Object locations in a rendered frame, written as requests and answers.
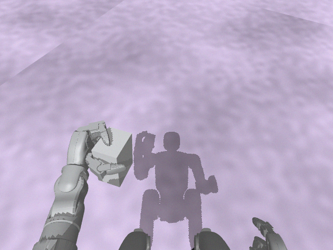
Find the carton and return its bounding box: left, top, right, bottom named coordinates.
left=91, top=127, right=133, bottom=187

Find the right robot hand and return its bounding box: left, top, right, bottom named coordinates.
left=249, top=217, right=287, bottom=250

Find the left robot hand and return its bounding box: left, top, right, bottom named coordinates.
left=67, top=120, right=126, bottom=179

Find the left robot arm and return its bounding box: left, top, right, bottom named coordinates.
left=32, top=164, right=89, bottom=250

